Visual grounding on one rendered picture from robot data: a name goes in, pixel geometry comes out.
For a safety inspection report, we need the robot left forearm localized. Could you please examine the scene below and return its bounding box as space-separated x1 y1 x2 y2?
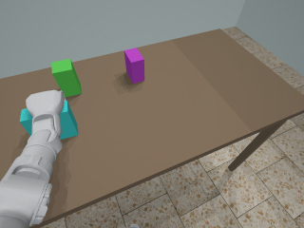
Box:
0 111 63 192

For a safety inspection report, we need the sponge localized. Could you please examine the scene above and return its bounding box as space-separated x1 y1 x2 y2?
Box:
19 101 79 140

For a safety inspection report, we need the robot left upper arm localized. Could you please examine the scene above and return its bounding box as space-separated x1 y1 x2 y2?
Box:
0 174 52 228

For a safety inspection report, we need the robot left hand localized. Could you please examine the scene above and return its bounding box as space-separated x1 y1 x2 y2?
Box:
26 89 66 133

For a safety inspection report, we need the table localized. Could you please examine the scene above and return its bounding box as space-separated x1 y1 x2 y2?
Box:
0 28 304 228

